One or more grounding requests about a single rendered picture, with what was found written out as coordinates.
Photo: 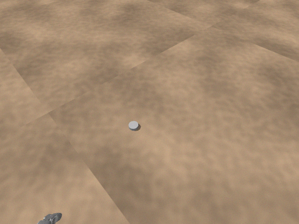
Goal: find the left robot hand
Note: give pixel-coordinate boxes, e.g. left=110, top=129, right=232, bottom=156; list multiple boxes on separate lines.
left=37, top=213, right=62, bottom=224

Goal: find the tin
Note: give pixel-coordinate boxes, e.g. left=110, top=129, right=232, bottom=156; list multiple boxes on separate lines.
left=128, top=121, right=138, bottom=131

